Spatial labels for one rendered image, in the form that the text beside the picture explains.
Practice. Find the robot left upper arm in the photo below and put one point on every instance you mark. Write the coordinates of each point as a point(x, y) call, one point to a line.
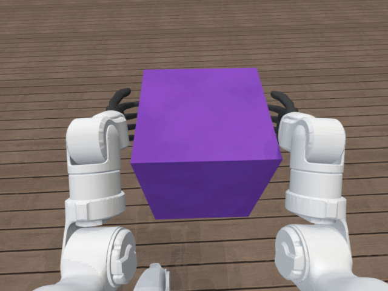
point(97, 259)

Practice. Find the robot right upper arm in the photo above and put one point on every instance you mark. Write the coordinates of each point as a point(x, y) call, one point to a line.
point(317, 258)

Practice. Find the left robot shin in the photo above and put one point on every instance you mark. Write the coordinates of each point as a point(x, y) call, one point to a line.
point(155, 265)

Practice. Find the left robot forearm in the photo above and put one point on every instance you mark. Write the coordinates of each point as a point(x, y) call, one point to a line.
point(94, 163)

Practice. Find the carton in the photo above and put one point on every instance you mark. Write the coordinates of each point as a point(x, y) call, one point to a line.
point(204, 143)

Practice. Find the left robot thigh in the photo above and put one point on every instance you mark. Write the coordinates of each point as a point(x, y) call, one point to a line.
point(154, 279)

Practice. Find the robot right hand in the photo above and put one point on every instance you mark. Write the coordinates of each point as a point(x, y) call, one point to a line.
point(286, 102)

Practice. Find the right robot forearm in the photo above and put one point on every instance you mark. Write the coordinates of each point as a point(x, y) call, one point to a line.
point(317, 148)

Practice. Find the robot left hand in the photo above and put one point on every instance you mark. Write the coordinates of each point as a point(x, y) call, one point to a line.
point(114, 105)

